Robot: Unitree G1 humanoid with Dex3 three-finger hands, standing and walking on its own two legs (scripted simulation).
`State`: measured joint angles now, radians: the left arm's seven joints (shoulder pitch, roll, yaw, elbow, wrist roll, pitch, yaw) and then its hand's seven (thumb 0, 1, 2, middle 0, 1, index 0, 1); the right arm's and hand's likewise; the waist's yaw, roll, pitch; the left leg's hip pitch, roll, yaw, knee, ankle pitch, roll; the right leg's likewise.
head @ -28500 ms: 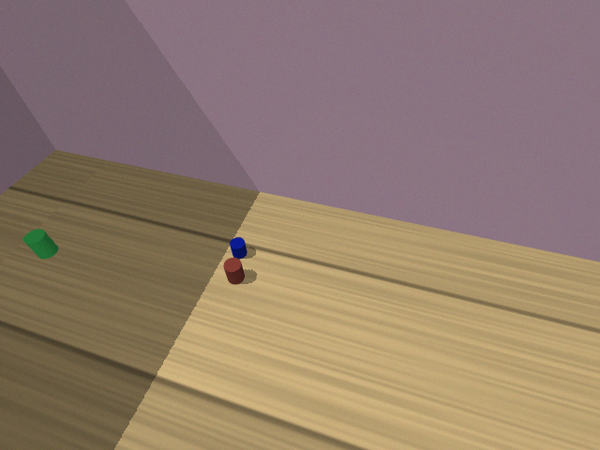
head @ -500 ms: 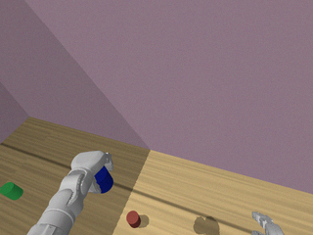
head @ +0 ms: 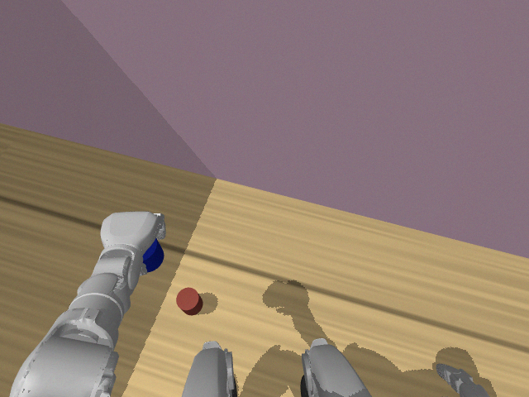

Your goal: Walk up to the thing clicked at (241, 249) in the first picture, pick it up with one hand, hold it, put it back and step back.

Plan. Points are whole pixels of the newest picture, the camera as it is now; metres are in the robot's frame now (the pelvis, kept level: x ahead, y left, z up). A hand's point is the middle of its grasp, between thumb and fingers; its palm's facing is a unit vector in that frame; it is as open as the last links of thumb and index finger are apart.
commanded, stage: crouch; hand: left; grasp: from above
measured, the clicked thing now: (143, 251) +0.40 +0.23 -0.14
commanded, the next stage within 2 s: lower in 1.42 s
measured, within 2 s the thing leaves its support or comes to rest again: neither
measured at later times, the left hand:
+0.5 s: hand (172, 261) +0.44 +0.22 -0.33, palm faces -0.44 +0.01 -0.90, open 8.5 cm
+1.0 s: hand (178, 260) +0.48 +0.23 -0.44, palm faces -0.45 +0.00 -0.90, open 8.5 cm
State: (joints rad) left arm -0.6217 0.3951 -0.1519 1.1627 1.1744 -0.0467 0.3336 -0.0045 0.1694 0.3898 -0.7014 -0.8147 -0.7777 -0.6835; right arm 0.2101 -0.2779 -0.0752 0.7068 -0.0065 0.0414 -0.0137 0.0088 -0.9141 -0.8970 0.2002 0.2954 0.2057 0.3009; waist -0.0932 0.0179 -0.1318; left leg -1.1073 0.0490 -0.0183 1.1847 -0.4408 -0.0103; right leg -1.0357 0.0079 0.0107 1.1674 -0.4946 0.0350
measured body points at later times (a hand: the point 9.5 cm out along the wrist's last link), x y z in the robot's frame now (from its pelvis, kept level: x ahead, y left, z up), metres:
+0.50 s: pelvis -0.04 +0.00 -0.19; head +0.18 +0.04 +0.20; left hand +0.46 +0.22 -0.28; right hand -0.01 -0.26 -0.31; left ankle +0.06 +0.12 -0.64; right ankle +0.03 -0.14 -0.64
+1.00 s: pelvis -0.03 +0.00 -0.28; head +0.22 +0.04 +0.09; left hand +0.50 +0.23 -0.38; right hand -0.02 -0.28 -0.38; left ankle +0.06 +0.12 -0.64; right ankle +0.03 -0.14 -0.64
